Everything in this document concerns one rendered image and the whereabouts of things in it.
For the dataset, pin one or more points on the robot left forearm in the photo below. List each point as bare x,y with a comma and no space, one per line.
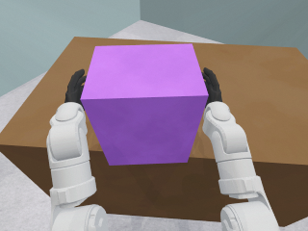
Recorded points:
69,159

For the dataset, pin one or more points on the robot right upper arm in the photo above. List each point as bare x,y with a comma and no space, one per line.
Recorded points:
247,216

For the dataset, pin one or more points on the robot right forearm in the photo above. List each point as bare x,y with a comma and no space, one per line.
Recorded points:
236,171

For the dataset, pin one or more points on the right robot hand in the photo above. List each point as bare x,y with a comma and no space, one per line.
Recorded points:
212,86

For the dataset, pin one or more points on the robot left upper arm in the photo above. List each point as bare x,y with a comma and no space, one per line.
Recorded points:
83,218

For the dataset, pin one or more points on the pedestal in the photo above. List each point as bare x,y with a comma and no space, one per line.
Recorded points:
266,91

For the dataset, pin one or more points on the carton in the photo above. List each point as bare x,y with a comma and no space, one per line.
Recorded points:
145,102

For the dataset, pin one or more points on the left robot hand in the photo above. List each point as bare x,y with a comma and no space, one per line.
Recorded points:
75,88

